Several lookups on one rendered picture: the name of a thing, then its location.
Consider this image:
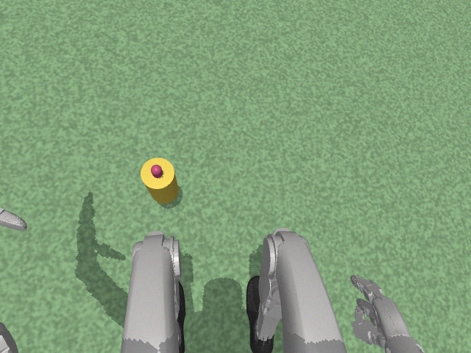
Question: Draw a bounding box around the left robot arm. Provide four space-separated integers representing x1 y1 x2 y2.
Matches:
0 322 18 353

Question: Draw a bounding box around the right robot hand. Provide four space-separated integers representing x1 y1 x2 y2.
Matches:
350 275 411 349

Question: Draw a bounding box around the right robot arm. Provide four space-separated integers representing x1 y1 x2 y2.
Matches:
385 336 425 353

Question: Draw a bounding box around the bottle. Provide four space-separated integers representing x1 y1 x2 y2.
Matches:
141 157 178 204

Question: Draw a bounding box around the right robot foot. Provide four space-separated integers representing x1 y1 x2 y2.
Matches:
247 276 274 353

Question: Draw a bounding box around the left robot hand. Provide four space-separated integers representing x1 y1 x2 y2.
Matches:
0 208 27 231

